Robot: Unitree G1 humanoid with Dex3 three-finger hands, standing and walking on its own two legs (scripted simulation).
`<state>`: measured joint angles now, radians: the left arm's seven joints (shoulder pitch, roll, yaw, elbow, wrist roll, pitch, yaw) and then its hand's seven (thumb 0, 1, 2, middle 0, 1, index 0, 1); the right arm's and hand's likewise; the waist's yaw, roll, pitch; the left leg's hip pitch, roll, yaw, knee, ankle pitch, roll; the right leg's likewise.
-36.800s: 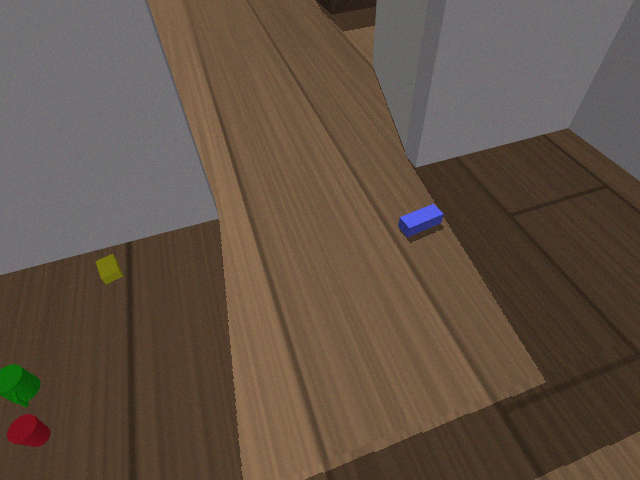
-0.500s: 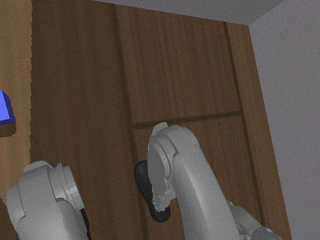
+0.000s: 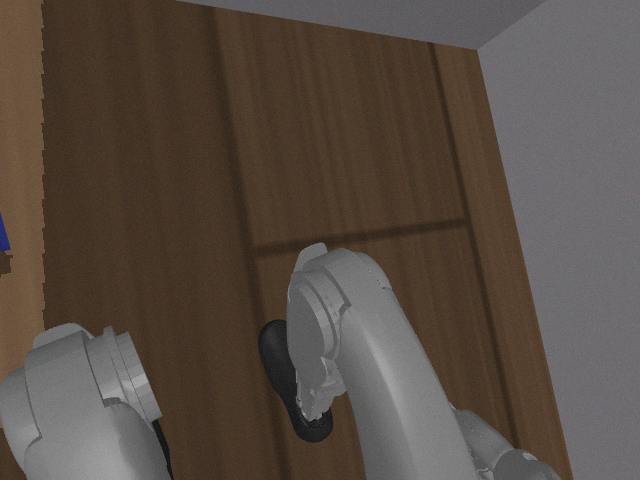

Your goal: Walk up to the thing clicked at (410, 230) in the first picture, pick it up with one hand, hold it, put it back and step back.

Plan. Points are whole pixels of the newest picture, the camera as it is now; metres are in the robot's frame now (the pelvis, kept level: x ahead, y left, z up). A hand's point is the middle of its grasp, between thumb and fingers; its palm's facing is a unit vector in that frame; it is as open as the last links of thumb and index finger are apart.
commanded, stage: open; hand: left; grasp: from above
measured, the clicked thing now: out of the picture +0.44 +0.34 -0.27
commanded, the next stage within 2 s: withdraw in 0.68 s
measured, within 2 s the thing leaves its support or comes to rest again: rests again in 1.10 s
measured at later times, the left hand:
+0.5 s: hand out of the picture +0.43 +0.33 -0.25, palm faces -0.48 -0.11 -0.87, open 12.8 cm
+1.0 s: hand out of the picture +0.45 +0.34 -0.21, palm faces -0.36 -0.09 -0.93, open 13.8 cm
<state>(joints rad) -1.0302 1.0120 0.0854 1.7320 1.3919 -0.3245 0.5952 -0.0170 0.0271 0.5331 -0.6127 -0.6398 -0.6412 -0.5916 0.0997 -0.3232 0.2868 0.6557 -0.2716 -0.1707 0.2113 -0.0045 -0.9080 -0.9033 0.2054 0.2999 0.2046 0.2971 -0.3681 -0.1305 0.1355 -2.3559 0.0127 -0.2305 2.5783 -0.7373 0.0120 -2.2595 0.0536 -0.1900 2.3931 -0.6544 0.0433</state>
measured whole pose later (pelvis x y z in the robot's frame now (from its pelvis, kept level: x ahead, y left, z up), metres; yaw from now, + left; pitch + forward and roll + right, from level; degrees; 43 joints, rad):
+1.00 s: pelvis +0.00 +0.00 +0.01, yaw +0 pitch +30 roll -14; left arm -0.99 0.96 0.12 1.56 1.36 -0.27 0.60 0.00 -0.46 0.95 -0.11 -1.00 -0.12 -0.99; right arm 0.14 -0.33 0.24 0.65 -0.25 -0.19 0.25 0.00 -0.90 -0.90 0.21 0.30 0.20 0.30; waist -0.34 -0.11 0.08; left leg -2.36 0.01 -0.23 2.56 -0.75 0.01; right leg -2.27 0.05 -0.19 2.38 -0.67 0.04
